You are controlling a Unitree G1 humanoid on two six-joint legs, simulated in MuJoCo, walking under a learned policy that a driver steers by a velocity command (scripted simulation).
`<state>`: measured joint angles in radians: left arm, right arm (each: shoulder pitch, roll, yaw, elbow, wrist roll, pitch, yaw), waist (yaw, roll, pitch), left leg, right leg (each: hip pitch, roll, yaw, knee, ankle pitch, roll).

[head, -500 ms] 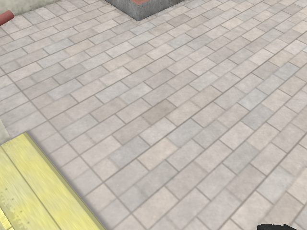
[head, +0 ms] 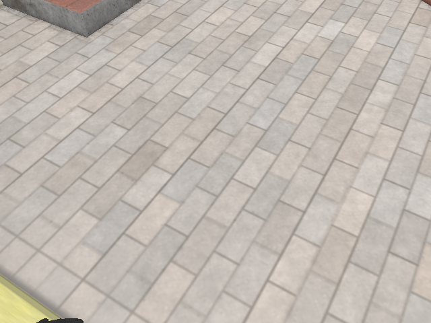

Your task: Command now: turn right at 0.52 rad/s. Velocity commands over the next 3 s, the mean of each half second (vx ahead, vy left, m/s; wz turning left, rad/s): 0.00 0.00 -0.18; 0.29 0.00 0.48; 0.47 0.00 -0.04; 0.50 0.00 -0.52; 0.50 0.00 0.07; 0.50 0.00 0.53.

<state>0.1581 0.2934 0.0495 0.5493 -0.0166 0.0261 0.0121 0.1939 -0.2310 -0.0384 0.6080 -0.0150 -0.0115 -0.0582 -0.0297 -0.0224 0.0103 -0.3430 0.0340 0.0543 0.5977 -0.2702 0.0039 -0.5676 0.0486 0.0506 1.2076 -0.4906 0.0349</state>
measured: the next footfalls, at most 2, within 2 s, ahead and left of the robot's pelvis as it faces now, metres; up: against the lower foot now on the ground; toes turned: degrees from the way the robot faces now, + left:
right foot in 0.14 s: +0.04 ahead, -0.14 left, +0.00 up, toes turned -7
left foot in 0.68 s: +0.00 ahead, +0.07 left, +0.00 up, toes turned +5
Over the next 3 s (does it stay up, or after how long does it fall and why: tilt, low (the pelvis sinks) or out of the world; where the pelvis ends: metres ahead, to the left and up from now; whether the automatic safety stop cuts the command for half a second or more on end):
stays up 1.23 0.03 0.01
